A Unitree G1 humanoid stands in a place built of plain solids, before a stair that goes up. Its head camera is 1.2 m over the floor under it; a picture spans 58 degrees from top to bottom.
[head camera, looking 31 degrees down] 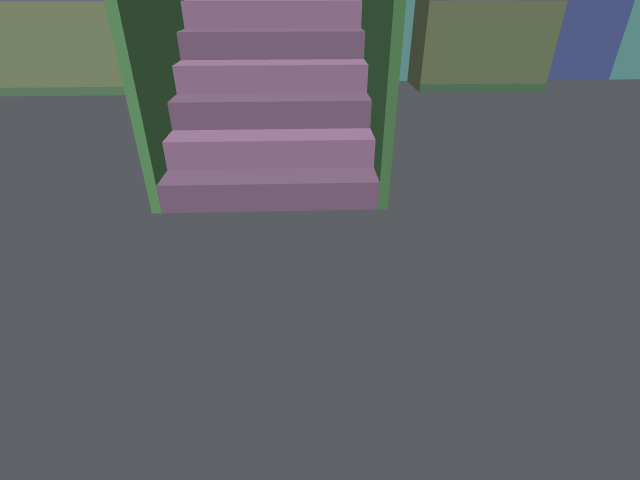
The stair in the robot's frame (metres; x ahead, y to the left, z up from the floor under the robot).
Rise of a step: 0.18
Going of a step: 0.24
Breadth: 1.30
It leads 2 degrees to the left of straight ahead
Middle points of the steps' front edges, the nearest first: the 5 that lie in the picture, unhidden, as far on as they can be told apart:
2.33 0.30 0.18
2.57 0.31 0.36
2.82 0.32 0.54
3.06 0.33 0.72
3.30 0.33 0.89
